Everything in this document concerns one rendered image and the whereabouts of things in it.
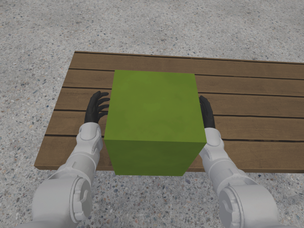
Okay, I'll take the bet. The left robot hand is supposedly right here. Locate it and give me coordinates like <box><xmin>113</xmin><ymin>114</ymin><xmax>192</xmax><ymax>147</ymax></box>
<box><xmin>84</xmin><ymin>91</ymin><xmax>110</xmax><ymax>124</ymax></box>

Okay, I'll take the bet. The carton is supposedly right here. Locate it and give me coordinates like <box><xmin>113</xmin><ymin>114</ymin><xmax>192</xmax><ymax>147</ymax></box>
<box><xmin>104</xmin><ymin>70</ymin><xmax>207</xmax><ymax>176</ymax></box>

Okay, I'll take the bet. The robot left forearm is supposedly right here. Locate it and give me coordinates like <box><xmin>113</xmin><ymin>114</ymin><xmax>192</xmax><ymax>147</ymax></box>
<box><xmin>31</xmin><ymin>122</ymin><xmax>103</xmax><ymax>217</ymax></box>

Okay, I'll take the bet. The table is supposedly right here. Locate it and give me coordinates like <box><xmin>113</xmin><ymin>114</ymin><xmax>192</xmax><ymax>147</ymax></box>
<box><xmin>34</xmin><ymin>51</ymin><xmax>304</xmax><ymax>173</ymax></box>

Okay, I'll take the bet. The robot right upper arm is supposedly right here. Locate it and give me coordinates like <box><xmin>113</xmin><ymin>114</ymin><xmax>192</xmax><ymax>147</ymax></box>
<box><xmin>218</xmin><ymin>185</ymin><xmax>299</xmax><ymax>228</ymax></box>

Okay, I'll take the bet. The robot left upper arm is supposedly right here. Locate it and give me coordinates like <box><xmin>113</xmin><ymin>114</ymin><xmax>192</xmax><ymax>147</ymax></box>
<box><xmin>13</xmin><ymin>177</ymin><xmax>93</xmax><ymax>228</ymax></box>

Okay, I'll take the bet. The robot right forearm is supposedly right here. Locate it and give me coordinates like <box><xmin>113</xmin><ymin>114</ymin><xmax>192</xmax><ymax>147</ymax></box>
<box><xmin>199</xmin><ymin>128</ymin><xmax>279</xmax><ymax>215</ymax></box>

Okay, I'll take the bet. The right robot hand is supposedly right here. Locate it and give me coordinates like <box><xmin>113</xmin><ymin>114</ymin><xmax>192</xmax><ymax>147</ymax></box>
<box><xmin>199</xmin><ymin>95</ymin><xmax>215</xmax><ymax>128</ymax></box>

